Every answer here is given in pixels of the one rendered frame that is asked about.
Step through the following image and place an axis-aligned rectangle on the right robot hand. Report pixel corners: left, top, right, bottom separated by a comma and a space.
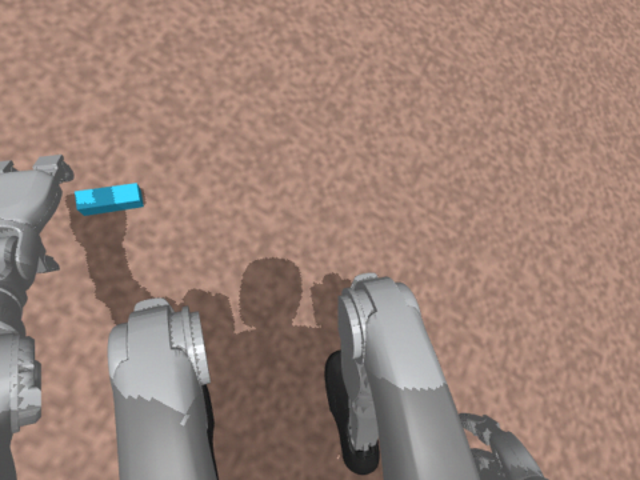
459, 413, 545, 480

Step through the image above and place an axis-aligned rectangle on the left robot hand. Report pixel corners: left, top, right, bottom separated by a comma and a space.
0, 154, 74, 274

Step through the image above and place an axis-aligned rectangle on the right robot foot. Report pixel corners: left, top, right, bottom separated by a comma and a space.
325, 350, 380, 475

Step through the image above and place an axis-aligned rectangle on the small box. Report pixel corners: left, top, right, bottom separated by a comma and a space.
74, 183, 144, 216

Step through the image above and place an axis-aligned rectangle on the left robot foot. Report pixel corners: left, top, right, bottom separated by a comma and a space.
202, 385, 219, 480

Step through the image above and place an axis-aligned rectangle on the left robot arm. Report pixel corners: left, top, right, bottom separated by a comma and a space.
0, 220, 41, 480

